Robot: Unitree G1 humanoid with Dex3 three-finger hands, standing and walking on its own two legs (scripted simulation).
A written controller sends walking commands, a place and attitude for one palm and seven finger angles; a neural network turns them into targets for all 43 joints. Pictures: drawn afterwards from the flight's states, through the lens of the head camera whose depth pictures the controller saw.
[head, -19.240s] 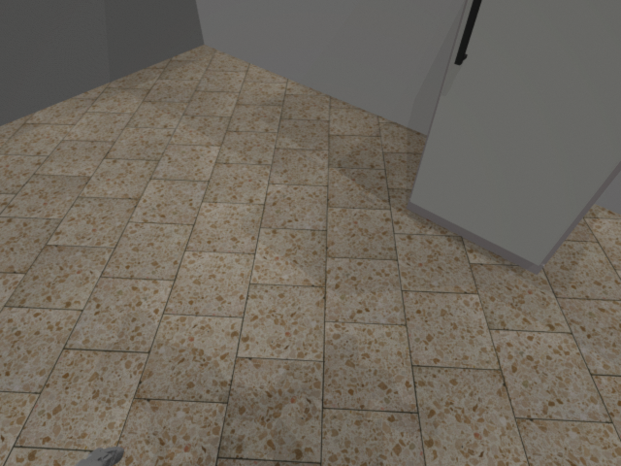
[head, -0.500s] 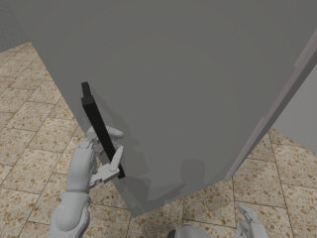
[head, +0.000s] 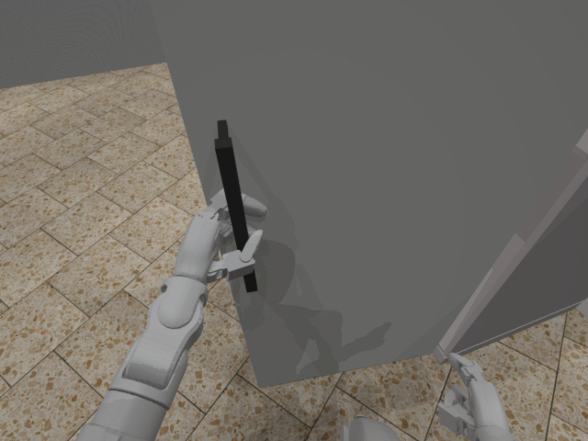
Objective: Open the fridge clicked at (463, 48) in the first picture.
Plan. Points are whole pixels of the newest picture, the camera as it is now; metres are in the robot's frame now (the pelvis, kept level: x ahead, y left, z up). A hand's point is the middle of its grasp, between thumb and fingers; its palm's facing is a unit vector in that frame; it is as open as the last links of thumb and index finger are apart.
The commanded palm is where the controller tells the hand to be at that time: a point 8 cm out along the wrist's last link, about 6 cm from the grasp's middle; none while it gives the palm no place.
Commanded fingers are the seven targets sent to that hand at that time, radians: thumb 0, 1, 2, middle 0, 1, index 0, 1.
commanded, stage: stop walking and hold the door back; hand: left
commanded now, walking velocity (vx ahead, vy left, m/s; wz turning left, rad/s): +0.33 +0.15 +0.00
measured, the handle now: (239, 220) +0.37 +0.11 +0.12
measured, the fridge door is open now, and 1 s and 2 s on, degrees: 80 77 74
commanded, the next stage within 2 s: loosen the grip on the handle in 1.08 s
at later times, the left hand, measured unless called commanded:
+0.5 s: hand (245, 216) +0.38 +0.10 +0.11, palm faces +0.00 -0.98 -0.18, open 5.7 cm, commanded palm +0.35 +0.17 +0.10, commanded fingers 0.00 0.90 0.90 -0.45 -1.40 -0.45 -1.40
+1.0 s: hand (242, 237) +0.34 +0.10 +0.11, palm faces -0.17 -0.97 -0.17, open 5.9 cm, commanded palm +0.33 +0.18 +0.10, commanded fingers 0.00 0.90 0.90 -0.45 -1.40 -0.45 -1.40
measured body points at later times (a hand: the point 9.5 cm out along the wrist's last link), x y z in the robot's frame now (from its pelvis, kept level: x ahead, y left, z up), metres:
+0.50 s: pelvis -0.06 +0.00 +0.00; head -0.01 -0.03 +0.44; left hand +0.37 +0.15 +0.13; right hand +0.01 -0.28 -0.14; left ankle -0.07 +0.14 -0.73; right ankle +0.01 -0.13 -0.71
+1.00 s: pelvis -0.01 +0.03 +0.00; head +0.01 +0.03 +0.45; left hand +0.35 +0.15 +0.12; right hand +0.15 -0.20 -0.09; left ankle +0.00 +0.16 -0.73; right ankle +0.02 -0.11 -0.73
